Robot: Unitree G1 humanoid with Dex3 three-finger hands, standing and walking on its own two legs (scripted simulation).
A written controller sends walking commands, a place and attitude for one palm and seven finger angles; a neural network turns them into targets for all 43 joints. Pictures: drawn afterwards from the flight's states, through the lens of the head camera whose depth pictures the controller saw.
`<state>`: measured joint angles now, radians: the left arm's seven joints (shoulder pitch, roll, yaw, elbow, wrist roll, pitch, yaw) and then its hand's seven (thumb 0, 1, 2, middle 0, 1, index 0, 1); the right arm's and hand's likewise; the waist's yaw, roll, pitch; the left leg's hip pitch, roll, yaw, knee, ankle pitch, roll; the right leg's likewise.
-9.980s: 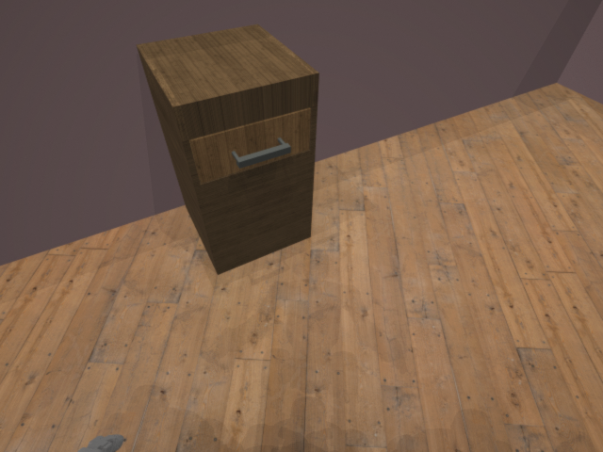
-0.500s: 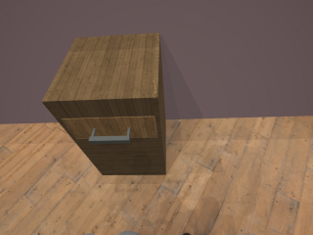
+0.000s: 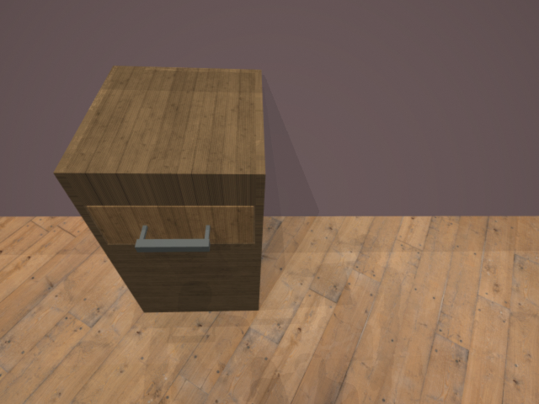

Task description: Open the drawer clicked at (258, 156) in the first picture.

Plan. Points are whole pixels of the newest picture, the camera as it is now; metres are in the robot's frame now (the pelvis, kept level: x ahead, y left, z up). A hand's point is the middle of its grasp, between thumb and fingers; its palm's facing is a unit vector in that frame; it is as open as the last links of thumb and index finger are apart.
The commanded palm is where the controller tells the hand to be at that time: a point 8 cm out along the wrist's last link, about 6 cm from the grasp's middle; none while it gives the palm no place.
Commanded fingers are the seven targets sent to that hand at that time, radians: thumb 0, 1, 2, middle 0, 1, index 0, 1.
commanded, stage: come to a stop and stand still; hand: left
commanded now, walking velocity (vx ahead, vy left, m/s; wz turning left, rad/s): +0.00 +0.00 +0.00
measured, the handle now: (174, 237) +0.52 +0.24 -0.21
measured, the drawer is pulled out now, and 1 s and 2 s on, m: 0.00 0.00 0.00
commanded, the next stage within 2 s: look again from close up in 0.62 s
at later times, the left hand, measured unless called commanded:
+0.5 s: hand out of the picture +0.04 +0.12 -0.18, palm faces +0.07 -0.98 -0.20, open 7.2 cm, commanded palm none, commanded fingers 0.00 0.90 0.90 -0.20 -0.30 -0.20 -0.30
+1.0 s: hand out of the picture +0.04 +0.15 -0.19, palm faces +0.04 -0.98 -0.19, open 7.4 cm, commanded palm none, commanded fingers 0.00 0.90 0.90 -0.20 -0.30 -0.20 -0.30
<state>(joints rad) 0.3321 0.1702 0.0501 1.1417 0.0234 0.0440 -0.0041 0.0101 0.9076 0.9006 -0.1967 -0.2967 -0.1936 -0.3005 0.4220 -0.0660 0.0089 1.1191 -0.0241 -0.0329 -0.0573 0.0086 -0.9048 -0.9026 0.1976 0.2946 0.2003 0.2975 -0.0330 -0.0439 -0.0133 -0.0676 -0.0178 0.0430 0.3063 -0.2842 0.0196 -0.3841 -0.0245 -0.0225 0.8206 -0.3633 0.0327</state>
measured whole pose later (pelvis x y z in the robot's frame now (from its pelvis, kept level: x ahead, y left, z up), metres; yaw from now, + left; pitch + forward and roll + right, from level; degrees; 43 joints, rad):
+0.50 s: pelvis +0.05 -0.05 +0.00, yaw +2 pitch +0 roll +0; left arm 0.27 0.14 0.01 1.16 0.00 -0.01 0.04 0.01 0.95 0.90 -0.20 -0.30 -0.20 -0.30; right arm 0.26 -0.14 0.00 1.15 -0.01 -0.01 -0.06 0.02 -0.94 -0.90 0.19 0.29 0.20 0.30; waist 0.00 0.01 0.01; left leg -0.11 0.07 0.05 0.41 -0.30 -0.05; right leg -0.11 0.03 -0.11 0.42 -0.31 -0.07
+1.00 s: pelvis +0.04 -0.02 -0.01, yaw +1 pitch +0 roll -1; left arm 0.32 0.15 0.00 1.07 0.02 -0.01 0.05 0.01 0.91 0.90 -0.20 -0.30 -0.20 -0.30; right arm 0.29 -0.16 -0.01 1.05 -0.01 0.00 -0.04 0.01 -0.91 -0.90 0.19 0.29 0.20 0.30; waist -0.01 0.00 -0.01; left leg -0.19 0.05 0.03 0.55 -0.37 -0.02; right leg -0.17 0.02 -0.09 0.50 -0.34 -0.03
